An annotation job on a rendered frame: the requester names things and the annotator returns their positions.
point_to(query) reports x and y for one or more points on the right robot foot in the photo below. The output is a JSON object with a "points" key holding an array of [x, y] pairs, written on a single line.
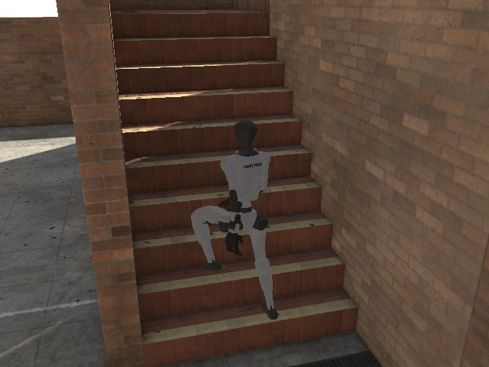
{"points": [[272, 313]]}

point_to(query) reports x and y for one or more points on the right robot thigh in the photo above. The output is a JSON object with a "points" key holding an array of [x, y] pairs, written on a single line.
{"points": [[258, 235]]}

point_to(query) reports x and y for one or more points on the robot left hand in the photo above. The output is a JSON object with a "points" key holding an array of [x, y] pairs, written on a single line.
{"points": [[231, 241]]}

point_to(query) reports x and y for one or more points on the robot right upper arm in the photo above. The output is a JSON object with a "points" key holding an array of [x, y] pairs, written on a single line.
{"points": [[266, 158]]}

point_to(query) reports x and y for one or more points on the robot left upper arm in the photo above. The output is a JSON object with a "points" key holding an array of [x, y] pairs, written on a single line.
{"points": [[228, 166]]}

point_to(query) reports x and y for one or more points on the robot right hand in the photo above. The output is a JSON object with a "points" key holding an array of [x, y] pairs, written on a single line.
{"points": [[225, 204]]}

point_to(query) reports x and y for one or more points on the robot left forearm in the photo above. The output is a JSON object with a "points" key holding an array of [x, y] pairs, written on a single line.
{"points": [[235, 214]]}

